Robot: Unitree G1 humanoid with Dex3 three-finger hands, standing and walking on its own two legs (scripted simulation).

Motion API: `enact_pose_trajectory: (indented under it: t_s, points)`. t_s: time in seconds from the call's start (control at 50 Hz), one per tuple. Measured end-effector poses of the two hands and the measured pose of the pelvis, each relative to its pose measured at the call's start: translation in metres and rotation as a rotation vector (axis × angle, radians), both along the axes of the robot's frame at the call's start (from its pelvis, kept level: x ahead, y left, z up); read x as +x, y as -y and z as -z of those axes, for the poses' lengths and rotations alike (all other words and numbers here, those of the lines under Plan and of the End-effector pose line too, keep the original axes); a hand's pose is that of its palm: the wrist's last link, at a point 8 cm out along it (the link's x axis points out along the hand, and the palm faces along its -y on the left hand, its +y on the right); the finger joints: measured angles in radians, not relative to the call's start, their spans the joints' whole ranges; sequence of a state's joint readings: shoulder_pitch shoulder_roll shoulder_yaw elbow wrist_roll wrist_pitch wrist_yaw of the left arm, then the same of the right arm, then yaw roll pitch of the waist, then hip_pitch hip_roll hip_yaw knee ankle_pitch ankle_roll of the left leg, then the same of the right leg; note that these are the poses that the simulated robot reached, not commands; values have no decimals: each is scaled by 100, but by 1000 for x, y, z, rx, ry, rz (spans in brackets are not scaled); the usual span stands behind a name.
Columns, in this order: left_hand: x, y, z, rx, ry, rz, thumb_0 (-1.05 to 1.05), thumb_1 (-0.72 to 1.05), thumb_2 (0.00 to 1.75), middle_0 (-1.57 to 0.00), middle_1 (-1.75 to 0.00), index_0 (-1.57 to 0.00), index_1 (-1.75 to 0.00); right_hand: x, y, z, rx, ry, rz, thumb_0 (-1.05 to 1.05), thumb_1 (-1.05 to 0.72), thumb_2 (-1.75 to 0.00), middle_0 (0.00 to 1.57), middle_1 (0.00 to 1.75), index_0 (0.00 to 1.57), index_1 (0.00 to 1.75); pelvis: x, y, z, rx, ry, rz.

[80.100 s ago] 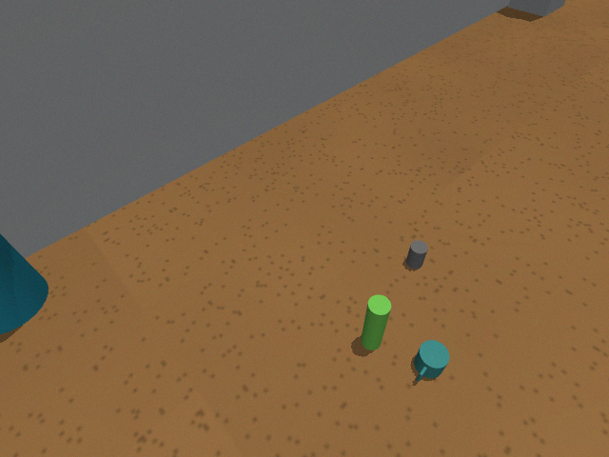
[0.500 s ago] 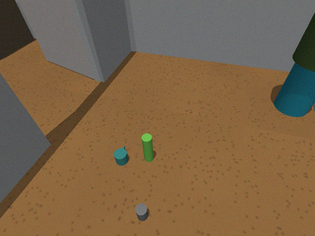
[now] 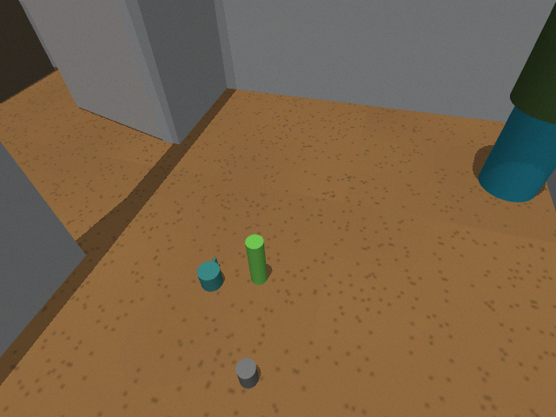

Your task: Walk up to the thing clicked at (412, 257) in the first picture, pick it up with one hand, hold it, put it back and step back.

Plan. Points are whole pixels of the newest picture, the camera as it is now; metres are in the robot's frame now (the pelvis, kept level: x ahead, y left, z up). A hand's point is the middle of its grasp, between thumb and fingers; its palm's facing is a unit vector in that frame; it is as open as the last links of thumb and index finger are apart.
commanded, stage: stand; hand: left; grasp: from above
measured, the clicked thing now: (247, 373) +0.43 +0.15 -0.73
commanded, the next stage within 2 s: step back in 1.32 s
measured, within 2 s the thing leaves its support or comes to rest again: neither
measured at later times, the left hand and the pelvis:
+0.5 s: hand out of the picture +0.08 +0.24 -0.16, palm faces +0.03 -0.94 -0.34, open 7.4 cm; pelvis +0.02 -0.01 +0.00, yaw +0 degrees
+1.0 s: hand out of the picture +0.09 +0.24 -0.15, palm faces +0.02 -0.94 -0.34, open 7.4 cm; pelvis +0.02 -0.01 +0.00, yaw +0 degrees
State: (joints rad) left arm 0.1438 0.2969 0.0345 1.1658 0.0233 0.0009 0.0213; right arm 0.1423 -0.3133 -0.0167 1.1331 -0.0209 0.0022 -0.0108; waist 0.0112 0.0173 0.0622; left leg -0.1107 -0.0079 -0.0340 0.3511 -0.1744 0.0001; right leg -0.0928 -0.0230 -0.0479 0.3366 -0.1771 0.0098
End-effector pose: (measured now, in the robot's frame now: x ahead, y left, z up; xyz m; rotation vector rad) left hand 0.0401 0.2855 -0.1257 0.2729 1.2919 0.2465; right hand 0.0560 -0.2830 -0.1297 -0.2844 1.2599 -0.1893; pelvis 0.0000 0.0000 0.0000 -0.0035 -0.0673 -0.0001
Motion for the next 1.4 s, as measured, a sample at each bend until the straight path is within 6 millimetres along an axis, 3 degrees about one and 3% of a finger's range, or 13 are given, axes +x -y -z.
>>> enact_pose_trajectory:
  t_s: [0.74,1.32,1.4]
  points:
    - [44,4,-7,8,45,18,0,90,90,-21,-30,-20,-30,35,14,-4,-11,25,-17,1,-90,-90,20,30,20,30,19,9,-1,1,-21,0]
    - [36,4,-9,13,35,37,0,90,90,-21,-30,-20,-30,19,20,-3,-6,2,-9,1,-90,-90,20,30,20,30,14,13,-2,3,-23,4]
    - [35,-1,-7,21,46,23,0,90,90,-21,-30,-20,-30,18,25,-2,-11,2,4,1,-90,-90,21,30,20,30,5,12,3,-6,-30,0]
